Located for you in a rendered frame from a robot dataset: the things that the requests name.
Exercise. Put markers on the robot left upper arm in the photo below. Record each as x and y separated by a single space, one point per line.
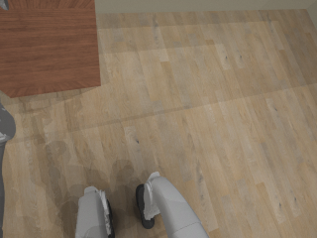
7 132

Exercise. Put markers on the cabinet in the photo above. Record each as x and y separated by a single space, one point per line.
48 46

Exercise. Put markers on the right robot foot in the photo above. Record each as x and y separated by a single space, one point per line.
149 223

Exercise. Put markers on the right robot shin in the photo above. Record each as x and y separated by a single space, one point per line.
150 211

